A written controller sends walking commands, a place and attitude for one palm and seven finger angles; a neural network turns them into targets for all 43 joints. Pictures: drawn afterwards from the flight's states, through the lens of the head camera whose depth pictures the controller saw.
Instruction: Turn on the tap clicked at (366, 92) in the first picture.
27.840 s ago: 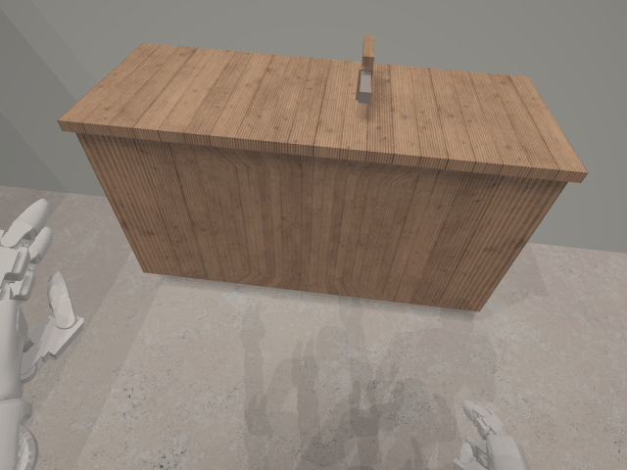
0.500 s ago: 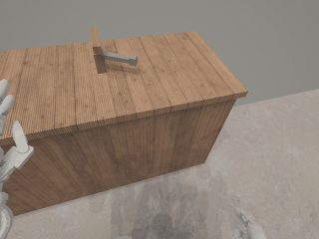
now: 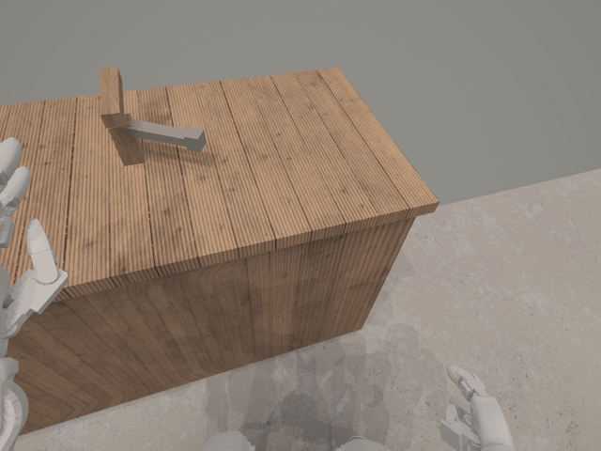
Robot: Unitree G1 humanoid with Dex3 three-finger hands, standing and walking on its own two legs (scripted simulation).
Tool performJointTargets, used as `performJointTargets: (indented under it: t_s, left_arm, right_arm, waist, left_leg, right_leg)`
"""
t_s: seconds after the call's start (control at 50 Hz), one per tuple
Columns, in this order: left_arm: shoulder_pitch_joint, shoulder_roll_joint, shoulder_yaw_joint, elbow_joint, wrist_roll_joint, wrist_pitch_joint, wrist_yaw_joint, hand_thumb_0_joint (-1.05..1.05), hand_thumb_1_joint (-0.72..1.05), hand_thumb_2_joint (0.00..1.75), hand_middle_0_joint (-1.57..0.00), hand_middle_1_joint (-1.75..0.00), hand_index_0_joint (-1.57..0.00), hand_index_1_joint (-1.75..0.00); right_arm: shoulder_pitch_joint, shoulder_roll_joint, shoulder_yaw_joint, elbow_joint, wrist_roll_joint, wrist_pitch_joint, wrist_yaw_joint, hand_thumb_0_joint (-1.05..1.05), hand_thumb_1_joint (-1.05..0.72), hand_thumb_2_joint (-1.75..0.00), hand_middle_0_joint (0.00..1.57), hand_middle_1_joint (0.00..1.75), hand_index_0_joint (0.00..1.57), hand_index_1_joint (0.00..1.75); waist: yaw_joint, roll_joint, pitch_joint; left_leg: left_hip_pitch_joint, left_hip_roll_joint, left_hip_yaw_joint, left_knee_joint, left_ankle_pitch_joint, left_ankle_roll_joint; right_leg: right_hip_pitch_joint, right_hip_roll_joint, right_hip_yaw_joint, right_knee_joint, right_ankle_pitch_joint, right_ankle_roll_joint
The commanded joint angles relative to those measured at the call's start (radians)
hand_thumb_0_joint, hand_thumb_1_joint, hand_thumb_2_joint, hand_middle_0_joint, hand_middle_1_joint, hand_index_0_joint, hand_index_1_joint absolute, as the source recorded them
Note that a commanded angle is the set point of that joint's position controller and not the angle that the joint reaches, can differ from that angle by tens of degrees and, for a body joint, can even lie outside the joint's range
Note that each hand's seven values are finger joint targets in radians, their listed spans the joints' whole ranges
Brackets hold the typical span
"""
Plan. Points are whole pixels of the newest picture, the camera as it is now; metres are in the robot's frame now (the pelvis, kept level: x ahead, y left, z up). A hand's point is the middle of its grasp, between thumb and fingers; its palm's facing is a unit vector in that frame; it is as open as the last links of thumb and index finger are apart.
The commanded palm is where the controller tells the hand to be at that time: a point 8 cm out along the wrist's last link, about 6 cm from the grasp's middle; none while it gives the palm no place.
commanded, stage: shuffle to correct the standing spot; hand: left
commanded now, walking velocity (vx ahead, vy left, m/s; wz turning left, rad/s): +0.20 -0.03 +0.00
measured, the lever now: (195, 139) +0.56 +0.23 +0.07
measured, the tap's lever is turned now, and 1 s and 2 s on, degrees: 60 60 60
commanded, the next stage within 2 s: come to a stop and stand still in 0.46 s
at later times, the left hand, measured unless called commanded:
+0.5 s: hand (149, 191) +0.32 +0.19 +0.20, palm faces +0.45 -0.81 -0.39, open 7.5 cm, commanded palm +0.26 +0.23 +0.20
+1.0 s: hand (187, 150) +0.39 +0.17 +0.20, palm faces +0.43 -0.78 -0.45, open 7.4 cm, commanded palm +0.33 +0.21 +0.20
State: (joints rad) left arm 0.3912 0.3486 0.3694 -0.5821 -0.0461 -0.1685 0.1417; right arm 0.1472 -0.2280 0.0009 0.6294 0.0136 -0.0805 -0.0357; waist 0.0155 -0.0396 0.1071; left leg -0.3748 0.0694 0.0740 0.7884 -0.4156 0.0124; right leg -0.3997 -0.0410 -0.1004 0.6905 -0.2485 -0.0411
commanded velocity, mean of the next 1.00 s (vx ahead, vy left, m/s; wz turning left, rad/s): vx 0.03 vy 0.05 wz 0.00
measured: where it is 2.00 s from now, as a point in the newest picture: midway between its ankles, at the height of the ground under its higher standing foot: outside the picture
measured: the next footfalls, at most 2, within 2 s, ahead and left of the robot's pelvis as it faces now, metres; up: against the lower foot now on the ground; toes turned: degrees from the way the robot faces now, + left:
left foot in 0.02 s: +0.09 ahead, +0.13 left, +0.00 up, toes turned +5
right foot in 0.26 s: +0.15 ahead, -0.11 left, +0.00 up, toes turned +0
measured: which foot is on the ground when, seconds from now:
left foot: up 0.00-0.00, down 0.02-0.24, up 0.26-0.46, down 0.48-0.66, up 0.68-0.94, down 0.96-1.00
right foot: down 0.00-0.02, up 0.04-0.24, down 0.26-1.00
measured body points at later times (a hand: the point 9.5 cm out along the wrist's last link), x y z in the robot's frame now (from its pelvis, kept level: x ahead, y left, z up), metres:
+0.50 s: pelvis +0.11 -0.06 +0.00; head +0.14 -0.04 +0.45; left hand +0.29 +0.23 +0.22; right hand +0.29 -0.28 -0.08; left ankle +0.16 +0.08 -0.72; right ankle +0.13 -0.15 -0.71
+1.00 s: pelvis +0.18 -0.08 +0.02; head +0.22 -0.08 +0.47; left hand +0.36 +0.21 +0.22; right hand +0.39 -0.31 -0.06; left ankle +0.21 +0.06 -0.71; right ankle +0.17 -0.16 -0.71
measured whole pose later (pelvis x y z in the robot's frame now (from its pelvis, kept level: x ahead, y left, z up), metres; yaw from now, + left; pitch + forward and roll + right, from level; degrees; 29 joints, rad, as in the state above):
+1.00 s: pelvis +0.18 -0.08 +0.02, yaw +2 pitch -1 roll +2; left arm 0.47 0.39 0.36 -0.55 -0.05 -0.15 0.16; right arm 0.15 -0.24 -0.02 0.57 0.02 -0.08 -0.06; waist 0.03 -0.01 0.10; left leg -0.27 0.02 0.08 0.50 -0.17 -0.01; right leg -0.24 0.01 -0.04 0.60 -0.34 -0.05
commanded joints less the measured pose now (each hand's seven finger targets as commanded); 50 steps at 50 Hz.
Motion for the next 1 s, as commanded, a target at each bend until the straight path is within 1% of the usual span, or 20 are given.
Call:
performJointTargets:
  t_s: [0.0,0.04,0.1,0.18,0.2,0.22,0.24,0.28,0.32,0.4,0.42,0.46,0.5,0.58,0.6,0.62,0.66,0.78,0.88,0.98]
  left_arm:
    - [-0.079,0.214,0.16,-0.295,-0.011,-0.093,0.033,0.0,0.9,0.9,-0.2,-0.3,-0.2,-0.3]
    - [-0.123,0.243,0.184,-0.228,0.009,-0.108,0.021,0.0,0.9,0.9,-0.2,-0.3,-0.2,-0.3]
    - [0.005,0.183,0.132,-0.191,0.009,-0.09,0.005,0.0,0.9,0.9,-0.2,-0.3,-0.2,-0.3]
    - [0.022,0.171,0.115,-0.091,0.011,-0.062,0.011,0.0,0.9,0.9,-0.2,-0.3,-0.2,-0.3]
    - [-0.016,0.176,0.103,-0.068,0.017,-0.052,0.013,0.0,0.9,0.9,-0.2,-0.3,-0.2,-0.3]
    - [-0.05,0.211,0.114,-0.048,0.023,-0.041,0.017,0.0,0.9,0.9,-0.2,-0.3,-0.2,-0.3]
    - [-0.061,0.219,0.118,-0.037,0.011,-0.037,0.02,0.0,0.9,0.9,-0.2,-0.3,-0.2,-0.3]
    - [-0.11,0.209,0.077,-0.119,0.004,-0.051,0.006,0.0,0.9,0.9,-0.2,-0.3,-0.2,-0.3]
    - [-0.089,0.229,0.114,-0.169,0.011,-0.065,0.017,0.0,0.9,0.9,-0.2,-0.3,-0.2,-0.3]
    - [-0.083,0.242,0.143,-0.25,-0.005,-0.077,0.038,0.0,0.9,0.9,-0.2,-0.3,-0.2,-0.3]
    - [-0.082,0.241,0.144,-0.24,-0.006,-0.083,0.037,0.0,0.9,0.9,-0.2,-0.3,-0.2,-0.3]
    - [-0.062,0.197,0.126,-0.213,-0.002,-0.087,0.036,0.0,0.9,0.9,-0.2,-0.3,-0.2,-0.3]
    - [-0.058,0.213,0.133,-0.108,0.007,-0.072,0.021,0.0,0.9,0.9,-0.2,-0.3,-0.2,-0.3]
    - [0.043,0.201,0.129,-0.121,0.007,-0.065,0.017,0.0,0.9,0.9,-0.2,-0.3,-0.2,-0.3]
    - [0.042,0.204,0.125,-0.121,0.008,-0.061,0.018,0.0,0.9,0.9,-0.2,-0.3,-0.2,-0.3]
    - [0.031,0.232,0.138,-0.098,0.01,-0.054,0.021,0.0,0.9,0.9,-0.2,-0.3,-0.2,-0.3]
    - [0.007,0.203,0.114,-0.076,-0.018,-0.047,0.02,0.0,0.9,0.9,-0.2,-0.3,-0.2,-0.3]
    - [0.047,0.224,0.156,-0.083,-0.005,-0.074,0.043,0.0,0.9,0.9,-0.2,-0.3,-0.2,-0.3]
    - [0.044,0.205,0.115,-0.141,-0.003,-0.046,0.05,0.0,0.9,0.9,-0.2,-0.3,-0.2,-0.3]
    - [0.096,0.214,0.124,-0.16,-0.003,-0.03,0.036,0.0,0.9,0.9,-0.2,-0.3,-0.2,-0.3]
  right_arm:
    - [-0.034,-0.108,-0.045,-0.188,0.002,-0.044,-0.017,0.0,-0.9,-0.9,0.2,0.3,0.2,0.3]
    - [-0.042,-0.065,-0.043,-0.181,-0.001,-0.065,-0.008,0.0,-0.9,-0.9,0.2,0.3,0.2,0.3]
    - [0.003,-0.082,-0.056,-0.176,0.008,-0.071,0.008,0.0,-0.9,-0.9,0.2,0.3,0.2,0.3]
    - [0.005,-0.084,-0.043,-0.186,0.006,-0.076,0.005,0.0,-0.9,-0.9,0.2,0.3,0.2,0.3]
    - [0.006,-0.075,-0.04,-0.183,0.005,-0.071,0.003,0.0,-0.9,-0.9,0.2,0.3,0.2,0.3]
    - [0.008,-0.053,-0.039,-0.186,0.005,-0.064,0.002,0.0,-0.9,-0.9,0.2,0.3,0.2,0.3]
    - [-0.007,-0.058,-0.034,-0.2,0.006,-0.067,0.0,0.0,-0.9,-0.9,0.2,0.3,0.2,0.3]
    - [-0.012,-0.084,-0.043,-0.177,0.014,-0.071,0.011,0.0,-0.9,-0.9,0.2,0.3,0.2,0.3]
    - [-0.034,-0.064,-0.021,-0.156,0.01,-0.049,0.002,0.0,-0.9,-0.9,0.2,0.3,0.2,0.3]
    - [-0.036,-0.047,-0.024,-0.158,-0.016,-0.06,-0.018,0.0,-0.9,-0.9,0.2,0.3,0.2,0.3]
    - [-0.031,-0.06,-0.035,-0.162,-0.012,-0.066,-0.025,0.0,-0.9,-0.9,0.2,0.3,0.2,0.3]
    - [-0.02,-0.092,-0.043,-0.174,0.004,-0.07,-0.026,0.0,-0.9,-0.9,0.2,0.3,0.2,0.3]
    - [-0.028,-0.077,-0.042,-0.162,-0.002,-0.074,-0.024,0.0,-0.9,-0.9,0.2,0.3,0.2,0.3]
    - [-0.021,-0.075,-0.037,-0.171,0.01,-0.081,-0.008,0.0,-0.9,-0.9,0.2,0.3,0.2,0.3]
    - [-0.019,-0.071,-0.033,-0.176,0.011,-0.08,-0.004,0.0,-0.9,-0.9,0.2,0.3,0.2,0.3]
    - [-0.016,-0.053,-0.031,-0.179,0.005,-0.079,-0.002,0.0,-0.9,-0.9,0.2,0.3,0.2,0.3]
    - [-0.008,-0.076,-0.046,-0.172,0.012,-0.093,0.006,0.0,-0.9,-0.9,0.2,0.3,0.2,0.3]
    - [-0.063,-0.041,-0.009,-0.178,-0.006,-0.077,-0.021,0.0,-0.9,-0.9,0.2,0.3,0.2,0.3]
    - [-0.045,-0.062,-0.038,-0.197,0.0,-0.055,-0.025,0.0,-0.9,-0.9,0.2,0.3,0.2,0.3]
    - [-0.055,-0.092,-0.049,-0.22,0.011,-0.041,-0.033,0.0,-0.9,-0.9,0.2,0.3,0.2,0.3]
  waist:
    - [-0.029,0.478,-0.154]
    - [-0.039,0.381,-0.042]
    - [-0.012,0.299,-0.149]
    - [0.008,0.216,-0.209]
    - [0.011,0.082,-0.226]
    - [0.005,-0.21,-0.241]
    - [0.01,-0.231,-0.206]
    - [0.005,-0.173,-0.119]
    - [0.003,-0.086,-0.126]
    - [0.0,0.014,-0.236]
    - [-0.001,0.071,-0.221]
    - [-0.011,0.335,-0.205]
    - [-0.034,0.327,-0.137]
    - [0.016,0.217,-0.206]
    - [0.014,0.119,-0.23]
    - [-0.005,-0.106,-0.231]
    - [0.0,-0.16,-0.174]
    - [0.023,-0.082,-0.227]
    - [0.014,-0.079,-0.254]
    - [0.02,0.068,-0.294]
  left_leg:
    - [0.277,0.255,-0.523,-0.539,-0.097,0.154]
    - [0.184,0.331,-0.669,-0.597,-0.076,0.237]
    - [0.248,0.221,-0.289,-0.408,0.308,0.164]
    - [0.091,0.135,-0.08,-0.212,0.309,0.07]
    - [-0.029,0.08,-0.022,-0.03,0.213,0.045]
    - [-0.223,-0.027,0.039,0.239,0.032,0.005]
    - [-0.344,-0.047,-0.036,0.389,-0.132,-0.013]
    - [-0.333,0.022,-0.121,0.42,-0.081,-0.021]
    - [-0.187,0.06,-0.101,0.242,-0.029,-0.012]
    - [0.205,-0.053,0.06,-0.22,0.166,-0.006]
    - [0.256,-0.034,0.017,-0.283,0.137,0.008]
    - [0.37,0.222,-0.413,-0.459,0.159,0.143]
    - [0.227,0.277,-0.51,-0.523,0.086,0.217]
    - [0.12,0.143,-0.162,-0.289,0.328,0.108]
    - [0.047,0.08,-0.092,-0.177,0.298,0.058]
    - [-0.071,-0.029,-0.001,0.004,0.189,0.0]
    - [-0.145,-0.062,-0.054,0.149,-0.042,-0.04]
    - [-0.068,-0.065,-0.016,-0.087,0.049,-0.026]
    - [0.132,-0.066,0.001,-0.307,0.317,-0.014]
    - [0.303,0.108,-0.123,-0.289,0.724,0.042]
  right_leg:
    - [-0.25,0.078,0.005,0.298,-0.331,0.013]
    - [-0.332,0.01,0.13,0.464,-0.232,0.006]
    - [-0.229,-0.002,0.063,0.241,-0.167,0.02]
    - [0.202,0.079,-0.054,-0.211,0.009,0.024]
    - [0.343,0.032,0.034,-0.26,0.012,-0.005]
    - [0.438,-0.17,0.382,-0.332,0.017,-0.1]
    - [0.444,-0.315,0.6,-0.385,0.074,-0.192]
    - [0.293,-0.334,0.609,-0.421,-0.04,-0.236]
    - [0.176,-0.287,0.408,-0.373,0.037,-0.2]
    - [0.09,-0.148,0.186,-0.232,-0.114,-0.106]
    - [0.052,-0.116,0.184,-0.161,-0.156,-0.081]
    - [-0.157,0.054,0.053,0.175,-0.248,0.015]
    - [-0.181,0.023,0.108,0.328,-0.274,0.022]
    - [0.132,0.03,0.045,-0.145,-0.097,0.029]
    - [0.269,0.013,0.096,-0.282,0.067,0.021]
    - [0.341,-0.128,0.342,-0.342,0.226,-0.038]
    - [0.314,-0.304,0.551,-0.383,0.482,-0.124]
    - [0.432,-0.233,0.277,-0.216,0.871,-0.059]
    - [0.348,-0.211,0.23,-0.162,0.78,-0.003]
    - [0.176,-0.065,0.179,-0.177,0.381,0.054]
